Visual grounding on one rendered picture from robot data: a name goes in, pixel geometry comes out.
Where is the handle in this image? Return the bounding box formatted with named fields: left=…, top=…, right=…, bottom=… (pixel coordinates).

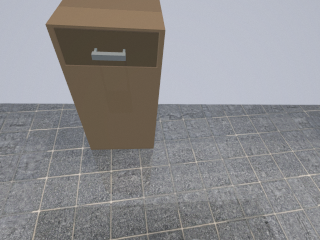
left=91, top=48, right=126, bottom=61

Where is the drawer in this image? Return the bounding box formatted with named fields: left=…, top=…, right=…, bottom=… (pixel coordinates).
left=54, top=27, right=159, bottom=67

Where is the cabinet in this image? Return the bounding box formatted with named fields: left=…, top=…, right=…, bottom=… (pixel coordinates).
left=45, top=0, right=166, bottom=150

